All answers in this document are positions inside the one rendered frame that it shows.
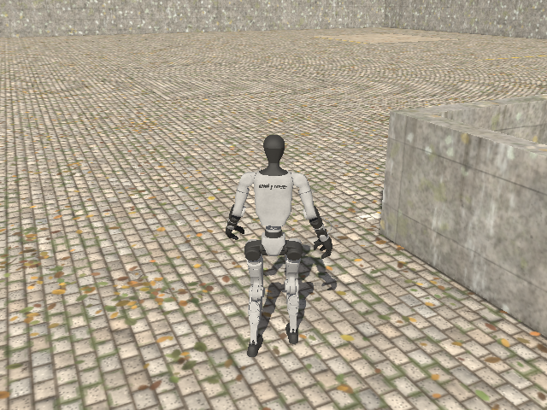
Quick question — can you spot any left robot forearm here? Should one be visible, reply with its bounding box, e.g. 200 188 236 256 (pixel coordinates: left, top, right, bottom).
226 204 241 230

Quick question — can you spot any robot left hand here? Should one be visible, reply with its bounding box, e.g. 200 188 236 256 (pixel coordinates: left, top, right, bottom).
225 225 244 240

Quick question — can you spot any robot left thigh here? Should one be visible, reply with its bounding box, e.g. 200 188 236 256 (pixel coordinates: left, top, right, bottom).
244 239 265 301

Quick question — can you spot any right robot forearm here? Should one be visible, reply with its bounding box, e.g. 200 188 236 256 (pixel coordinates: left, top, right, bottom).
309 206 329 242

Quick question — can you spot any robot right hand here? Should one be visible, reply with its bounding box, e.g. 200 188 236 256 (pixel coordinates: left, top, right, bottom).
314 237 332 259

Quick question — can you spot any robot left shin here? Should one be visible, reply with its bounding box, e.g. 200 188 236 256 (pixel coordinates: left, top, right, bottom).
248 285 262 345

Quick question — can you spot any left robot upper arm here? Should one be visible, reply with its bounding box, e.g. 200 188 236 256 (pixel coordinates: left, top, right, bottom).
232 172 256 217

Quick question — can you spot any right robot upper arm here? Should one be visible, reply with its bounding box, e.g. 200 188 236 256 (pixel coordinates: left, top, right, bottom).
291 173 317 220

